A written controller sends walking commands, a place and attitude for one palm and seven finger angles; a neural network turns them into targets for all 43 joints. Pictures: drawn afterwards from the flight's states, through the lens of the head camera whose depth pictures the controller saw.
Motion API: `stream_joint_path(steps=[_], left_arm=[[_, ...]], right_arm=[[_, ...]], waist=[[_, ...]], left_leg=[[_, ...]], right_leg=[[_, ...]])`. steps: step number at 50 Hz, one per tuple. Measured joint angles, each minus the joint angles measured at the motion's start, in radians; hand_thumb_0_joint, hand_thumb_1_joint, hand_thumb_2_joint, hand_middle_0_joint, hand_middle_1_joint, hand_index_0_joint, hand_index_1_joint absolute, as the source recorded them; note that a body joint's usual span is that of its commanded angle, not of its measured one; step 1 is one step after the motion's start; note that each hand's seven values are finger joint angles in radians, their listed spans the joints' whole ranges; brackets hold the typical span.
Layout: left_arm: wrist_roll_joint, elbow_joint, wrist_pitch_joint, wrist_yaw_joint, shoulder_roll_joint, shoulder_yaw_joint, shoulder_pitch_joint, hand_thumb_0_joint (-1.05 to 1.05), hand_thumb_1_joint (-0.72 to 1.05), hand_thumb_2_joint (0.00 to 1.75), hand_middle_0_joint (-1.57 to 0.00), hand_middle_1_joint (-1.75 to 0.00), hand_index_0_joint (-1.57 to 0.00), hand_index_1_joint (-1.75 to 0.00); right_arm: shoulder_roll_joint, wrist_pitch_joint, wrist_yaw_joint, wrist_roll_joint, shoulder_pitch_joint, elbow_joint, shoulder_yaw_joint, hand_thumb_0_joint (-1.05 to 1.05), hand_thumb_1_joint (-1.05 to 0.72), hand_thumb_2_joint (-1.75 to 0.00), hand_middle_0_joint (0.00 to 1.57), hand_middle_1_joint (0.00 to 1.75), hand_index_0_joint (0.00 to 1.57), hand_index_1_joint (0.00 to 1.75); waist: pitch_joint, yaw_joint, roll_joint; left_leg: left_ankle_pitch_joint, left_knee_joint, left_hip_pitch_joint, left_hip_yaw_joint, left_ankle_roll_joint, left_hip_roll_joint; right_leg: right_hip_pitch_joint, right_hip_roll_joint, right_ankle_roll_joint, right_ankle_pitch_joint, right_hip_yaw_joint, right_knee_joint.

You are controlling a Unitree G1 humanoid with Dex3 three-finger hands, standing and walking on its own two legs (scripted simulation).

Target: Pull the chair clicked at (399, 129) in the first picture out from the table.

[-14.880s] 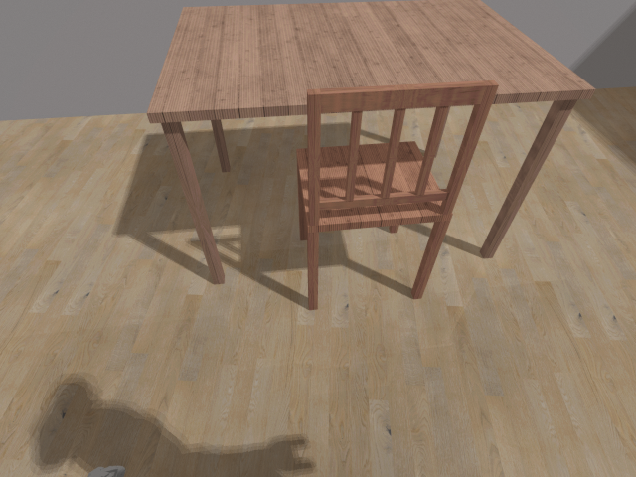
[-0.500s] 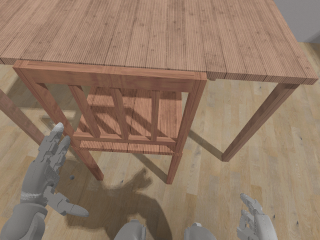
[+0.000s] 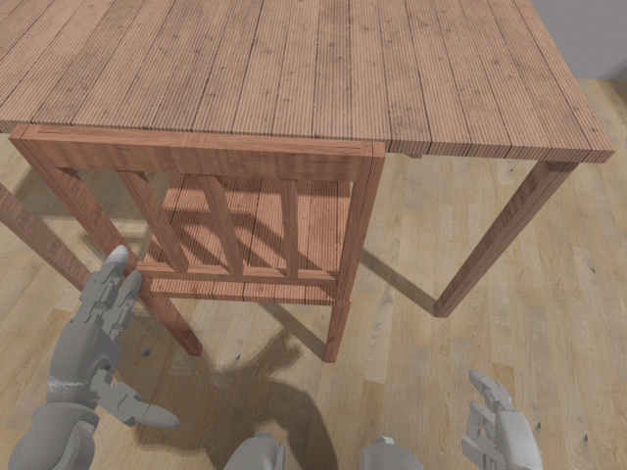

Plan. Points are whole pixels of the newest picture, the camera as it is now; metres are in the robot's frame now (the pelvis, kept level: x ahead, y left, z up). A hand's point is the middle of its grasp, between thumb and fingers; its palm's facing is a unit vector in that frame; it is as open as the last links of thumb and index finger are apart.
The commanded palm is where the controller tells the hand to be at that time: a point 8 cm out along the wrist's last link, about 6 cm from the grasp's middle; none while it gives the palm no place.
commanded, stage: aim the fingers beside a spindle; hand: left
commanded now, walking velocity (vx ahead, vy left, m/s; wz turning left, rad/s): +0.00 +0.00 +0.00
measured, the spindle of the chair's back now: (225, 228) +0.45 +0.16 -0.02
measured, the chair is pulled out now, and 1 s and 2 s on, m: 0.00 0.00 0.00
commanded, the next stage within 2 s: push the fingers through the gap in 1.98 s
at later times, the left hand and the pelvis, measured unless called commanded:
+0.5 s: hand (172, 337) +0.27 +0.19 +0.02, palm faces +0.00 -1.00 -0.05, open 16.9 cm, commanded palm +0.24 +0.24 +0.03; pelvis +0.00 -0.01 -0.01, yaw +0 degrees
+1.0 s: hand (195, 330) +0.28 +0.17 +0.00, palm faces -0.02 -1.00 -0.02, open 16.9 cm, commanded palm +0.27 +0.21 +0.01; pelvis -0.01 +0.00 -0.02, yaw -1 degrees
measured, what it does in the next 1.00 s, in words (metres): stands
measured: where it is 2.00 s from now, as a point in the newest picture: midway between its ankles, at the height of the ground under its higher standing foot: outside the picture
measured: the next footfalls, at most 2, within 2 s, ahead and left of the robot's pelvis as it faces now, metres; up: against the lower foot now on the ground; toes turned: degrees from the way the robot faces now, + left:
none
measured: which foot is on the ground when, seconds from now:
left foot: down 0.00-1.00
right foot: down 0.00-1.00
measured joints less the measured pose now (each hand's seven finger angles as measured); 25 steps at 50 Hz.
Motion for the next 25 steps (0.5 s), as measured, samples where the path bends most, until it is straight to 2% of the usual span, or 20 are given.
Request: stream_joint_path(steps=[25], left_arm=[[0.013,0.107,-0.033,0.01,-0.009,0.001,-0.104,-0.01,-0.5,0.3,-0.06,-0.08,-0.06,-0.08]], right_arm=[[-0.008,0.013,0.005,-0.004,0.001,0.025,-0.011,0.01,-0.9,-0.9,0.2,0.3,0.2,0.3]], waist=[[-0.007,-0.016,-0.008]], left_leg=[[-0.012,0.041,-0.059,0.001,-0.016,0.008]], right_leg=[[-0.07,0.006,-0.017,-0.02,0.003,0.058]])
